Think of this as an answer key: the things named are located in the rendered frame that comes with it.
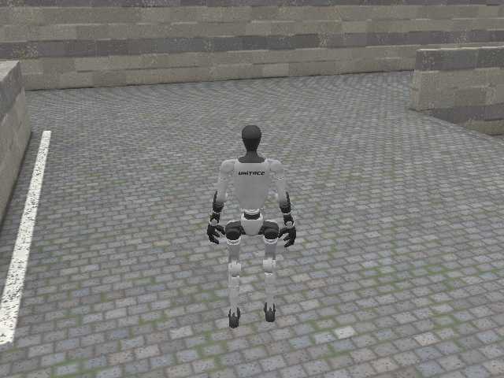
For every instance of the robot right forearm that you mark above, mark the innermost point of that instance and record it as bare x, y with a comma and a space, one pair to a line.
286, 213

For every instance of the robot left foot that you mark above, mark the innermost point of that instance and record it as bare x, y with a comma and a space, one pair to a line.
234, 321

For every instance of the robot right upper arm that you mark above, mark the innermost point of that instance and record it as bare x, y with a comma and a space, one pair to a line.
279, 179

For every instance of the robot left hand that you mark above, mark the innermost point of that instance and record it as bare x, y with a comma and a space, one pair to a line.
211, 232

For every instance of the robot right hand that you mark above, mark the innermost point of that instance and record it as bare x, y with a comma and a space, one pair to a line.
291, 236

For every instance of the robot left forearm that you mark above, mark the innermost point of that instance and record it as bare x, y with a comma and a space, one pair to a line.
216, 211

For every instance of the robot right thigh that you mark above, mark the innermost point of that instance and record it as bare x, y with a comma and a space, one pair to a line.
270, 237

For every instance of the robot left upper arm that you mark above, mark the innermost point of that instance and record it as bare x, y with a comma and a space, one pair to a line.
226, 167

